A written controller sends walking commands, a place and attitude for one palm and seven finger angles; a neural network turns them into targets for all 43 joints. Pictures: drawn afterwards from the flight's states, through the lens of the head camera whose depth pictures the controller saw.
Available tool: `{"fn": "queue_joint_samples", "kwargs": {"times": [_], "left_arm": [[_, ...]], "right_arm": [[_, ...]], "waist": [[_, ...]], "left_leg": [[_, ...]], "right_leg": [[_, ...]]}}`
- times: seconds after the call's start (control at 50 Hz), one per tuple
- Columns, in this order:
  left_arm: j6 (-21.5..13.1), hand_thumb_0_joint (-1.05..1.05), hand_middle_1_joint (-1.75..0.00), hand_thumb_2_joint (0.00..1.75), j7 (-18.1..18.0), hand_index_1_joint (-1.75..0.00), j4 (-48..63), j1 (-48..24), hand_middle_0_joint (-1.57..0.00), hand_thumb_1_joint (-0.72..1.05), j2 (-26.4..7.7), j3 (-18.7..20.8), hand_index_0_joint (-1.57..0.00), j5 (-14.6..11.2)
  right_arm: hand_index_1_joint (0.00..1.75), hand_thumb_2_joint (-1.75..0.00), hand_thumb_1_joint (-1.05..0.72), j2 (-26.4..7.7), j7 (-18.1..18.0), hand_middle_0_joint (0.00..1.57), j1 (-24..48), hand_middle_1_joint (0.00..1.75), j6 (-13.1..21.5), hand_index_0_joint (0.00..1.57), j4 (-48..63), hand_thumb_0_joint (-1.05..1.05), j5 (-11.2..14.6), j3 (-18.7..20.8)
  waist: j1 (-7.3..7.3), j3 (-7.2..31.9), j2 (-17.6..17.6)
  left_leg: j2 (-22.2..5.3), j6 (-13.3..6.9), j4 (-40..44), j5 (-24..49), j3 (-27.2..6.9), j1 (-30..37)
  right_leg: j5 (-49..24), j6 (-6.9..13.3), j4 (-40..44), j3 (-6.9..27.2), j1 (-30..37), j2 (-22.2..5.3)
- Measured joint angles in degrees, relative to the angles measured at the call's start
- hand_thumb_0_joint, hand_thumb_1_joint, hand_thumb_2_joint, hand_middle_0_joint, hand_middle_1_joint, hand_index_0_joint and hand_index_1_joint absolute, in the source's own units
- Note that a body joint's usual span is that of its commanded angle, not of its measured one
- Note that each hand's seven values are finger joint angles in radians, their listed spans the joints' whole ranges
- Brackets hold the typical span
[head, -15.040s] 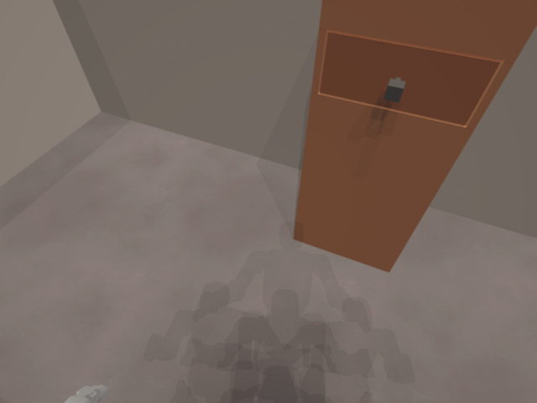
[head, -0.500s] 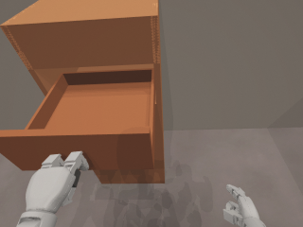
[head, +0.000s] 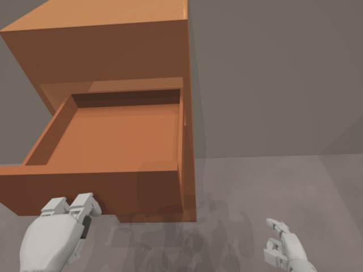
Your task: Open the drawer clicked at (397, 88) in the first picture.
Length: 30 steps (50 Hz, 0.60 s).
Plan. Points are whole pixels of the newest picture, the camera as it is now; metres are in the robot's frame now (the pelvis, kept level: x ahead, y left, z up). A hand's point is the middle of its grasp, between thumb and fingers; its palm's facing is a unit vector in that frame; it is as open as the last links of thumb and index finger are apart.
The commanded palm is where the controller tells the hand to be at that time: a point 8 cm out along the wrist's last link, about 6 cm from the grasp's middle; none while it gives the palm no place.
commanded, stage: open the thumb to release the handle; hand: left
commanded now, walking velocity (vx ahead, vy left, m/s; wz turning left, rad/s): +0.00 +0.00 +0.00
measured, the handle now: (79, 215) +0.20 +0.23 +0.09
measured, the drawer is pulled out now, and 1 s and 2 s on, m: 0.30 0.29 0.29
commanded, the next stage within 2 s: lift the hand off the handle in 0.50 s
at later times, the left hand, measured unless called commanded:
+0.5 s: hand (71, 239) +0.16 +0.23 +0.07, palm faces +0.05 -0.13 -0.99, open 12.1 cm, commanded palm +0.13 +0.23 +0.13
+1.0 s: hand (75, 231) +0.17 +0.23 +0.07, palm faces +0.08 -0.13 -0.99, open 13.5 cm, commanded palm +0.14 +0.22 +0.14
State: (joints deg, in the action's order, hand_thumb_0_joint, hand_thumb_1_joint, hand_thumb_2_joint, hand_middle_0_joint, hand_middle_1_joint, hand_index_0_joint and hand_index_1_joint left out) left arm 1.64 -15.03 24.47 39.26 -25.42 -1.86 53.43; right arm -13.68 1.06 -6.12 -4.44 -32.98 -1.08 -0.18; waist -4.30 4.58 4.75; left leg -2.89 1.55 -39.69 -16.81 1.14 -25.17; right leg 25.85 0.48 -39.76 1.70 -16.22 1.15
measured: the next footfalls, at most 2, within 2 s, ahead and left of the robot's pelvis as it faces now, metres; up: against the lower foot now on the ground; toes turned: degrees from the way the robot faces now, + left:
none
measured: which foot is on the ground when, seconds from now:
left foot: down 0.00-1.00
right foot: down 0.00-1.00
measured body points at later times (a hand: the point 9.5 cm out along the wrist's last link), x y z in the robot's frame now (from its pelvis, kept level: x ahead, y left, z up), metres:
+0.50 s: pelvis -0.01 +0.00 +0.01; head -0.02 -0.04 +0.45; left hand +0.15 +0.23 +0.13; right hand +0.22 -0.20 -0.09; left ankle +0.04 +0.14 -0.72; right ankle -0.05 -0.12 -0.72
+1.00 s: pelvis -0.02 +0.01 +0.01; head -0.02 -0.03 +0.45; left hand +0.16 +0.23 +0.13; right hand +0.21 -0.18 -0.09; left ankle +0.04 +0.14 -0.72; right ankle -0.05 -0.12 -0.72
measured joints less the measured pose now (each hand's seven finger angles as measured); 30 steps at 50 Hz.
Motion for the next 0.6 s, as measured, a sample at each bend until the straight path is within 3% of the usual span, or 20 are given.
{"fn": "queue_joint_samples", "kwargs": {"times": [0.12,0.26,0.5,0.6], "left_arm": [[-1.3,0.04,-1.35,0.73,-0.5,-1.34,-3.6,-5.8,-0.41,0.50,-0.2,-0.8,-0.38,1.1],[-0.3,0.00,-1.31,0.68,1.4,-1.31,-5.6,-9.0,-0.39,0.37,1.0,-0.6,-0.40,0.7],[-0.7,0.00,-1.23,0.41,3.3,-1.24,-5.9,-10.0,-0.33,-0.24,1.1,-0.7,-0.37,0.7],[-0.8,0.00,-1.22,0.35,3.0,-1.23,-5.8,-10.3,-0.32,-0.39,1.6,-1.1,-0.36,1.2]], "right_arm": [[0.30,-0.90,-0.91,-0.1,-1.7,0.20,-0.1,0.30,0.5,0.20,-2.3,0.02,-0.3,1.1],[0.30,-0.90,-0.91,0.9,-2.3,0.20,0.1,0.30,0.9,0.20,-3.8,0.02,0.0,0.6],[0.30,-0.90,-0.91,0.5,-2.3,0.20,0.7,0.30,1.4,0.20,-3.1,0.02,0.0,0.2],[0.30,-0.90,-0.91,0.3,-2.1,0.20,0.8,0.30,1.4,0.20,-3.3,0.02,0.0,0.6]], "waist": [[-0.80,-1.3,0.4],[-1.13,-1.2,0.7],[-1.19,-1.9,0.7],[-1.45,-2.0,0.5]], "left_leg": [[0.7,0.0,-0.3,0.4,-1.3,-0.2],[0.9,0.1,1.3,1.6,-1.7,1.0],[0.9,0.0,3.2,2.8,-1.8,2.3],[1.0,-0.1,3.3,3.0,-1.8,2.3]], "right_leg": [[0.2,0.1,-0.4,-1.4,0.4,-0.4],[-0.6,0.2,0.8,-1.8,1.5,-0.6],[-1.8,0.1,2.7,-1.9,2.9,-0.6],[-2.1,-0.1,3.0,-1.9,2.9,-0.7]]}}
